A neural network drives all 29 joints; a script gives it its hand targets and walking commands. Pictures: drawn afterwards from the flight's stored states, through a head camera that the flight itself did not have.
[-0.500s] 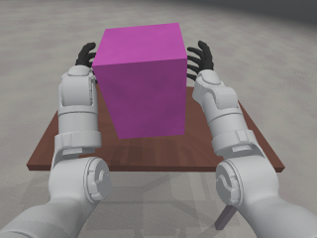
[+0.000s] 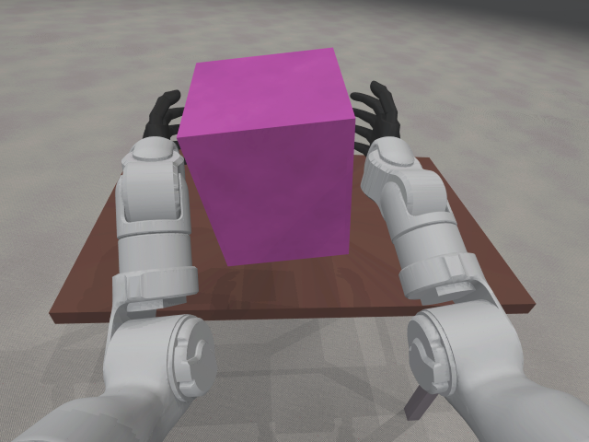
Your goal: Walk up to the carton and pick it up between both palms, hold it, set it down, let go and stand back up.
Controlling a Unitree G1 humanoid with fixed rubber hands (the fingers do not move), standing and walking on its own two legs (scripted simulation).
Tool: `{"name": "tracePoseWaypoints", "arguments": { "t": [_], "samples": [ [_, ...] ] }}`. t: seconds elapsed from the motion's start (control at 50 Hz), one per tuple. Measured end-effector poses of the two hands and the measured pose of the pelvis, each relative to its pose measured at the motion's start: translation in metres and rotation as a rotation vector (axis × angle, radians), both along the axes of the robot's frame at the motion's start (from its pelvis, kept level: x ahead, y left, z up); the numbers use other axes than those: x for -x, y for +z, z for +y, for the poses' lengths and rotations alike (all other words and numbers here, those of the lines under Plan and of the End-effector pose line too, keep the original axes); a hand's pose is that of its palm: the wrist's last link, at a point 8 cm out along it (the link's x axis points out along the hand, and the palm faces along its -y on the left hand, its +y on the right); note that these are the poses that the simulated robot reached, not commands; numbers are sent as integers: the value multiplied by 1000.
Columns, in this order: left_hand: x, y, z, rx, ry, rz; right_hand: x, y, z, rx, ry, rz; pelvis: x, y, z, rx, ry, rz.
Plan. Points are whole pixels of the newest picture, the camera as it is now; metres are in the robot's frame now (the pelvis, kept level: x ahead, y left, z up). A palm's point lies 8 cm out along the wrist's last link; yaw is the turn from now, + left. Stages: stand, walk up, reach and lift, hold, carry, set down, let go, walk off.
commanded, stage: hold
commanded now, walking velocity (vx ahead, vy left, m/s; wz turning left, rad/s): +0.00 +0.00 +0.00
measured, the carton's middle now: (276, 164) +0.42 -0.01 +0.21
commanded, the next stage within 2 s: none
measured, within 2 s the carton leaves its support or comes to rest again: neither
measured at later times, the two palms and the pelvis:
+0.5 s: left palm (159, 150) +0.37 +0.14 +0.25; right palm (384, 140) +0.36 -0.13 +0.28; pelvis -0.01 -0.01 +0.00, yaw +0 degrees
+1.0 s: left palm (159, 149) +0.37 +0.14 +0.25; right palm (384, 141) +0.36 -0.13 +0.28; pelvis +0.00 +0.00 +0.00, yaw +0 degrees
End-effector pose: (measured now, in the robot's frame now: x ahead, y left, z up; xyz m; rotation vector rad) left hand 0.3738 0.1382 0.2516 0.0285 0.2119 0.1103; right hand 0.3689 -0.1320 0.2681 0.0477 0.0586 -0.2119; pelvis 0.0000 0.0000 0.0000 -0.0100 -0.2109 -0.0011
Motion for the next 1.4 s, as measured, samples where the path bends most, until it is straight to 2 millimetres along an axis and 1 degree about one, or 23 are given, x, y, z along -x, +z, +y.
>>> {"name": "tracePoseWaypoints", "arguments": {
  "t": [0.24,0.46,0.58,0.74,1.24,1.4],
  "samples": [
    [4,7,0,14,-15,-19,8,10,-1,0,2,-29,1,0,-4,-2,3,-20],
    [2,2,1,12,-21,16,5,8,0,-3,3,-4,6,0,-5,-5,3,-1],
    [1,3,3,18,-21,0,5,11,2,-3,2,-20,7,0,-5,-4,9,5],
    [1,-1,2,11,-17,11,3,5,2,4,4,-2,6,0,-5,-3,9,9],
    [1,6,2,20,-25,-10,8,11,1,-3,-4,-18,3,0,-4,-3,5,-4],
    [-2,5,5,17,-17,7,2,11,4,-6,1,-5,2,0,-3,-2,4,10]
  ]
}}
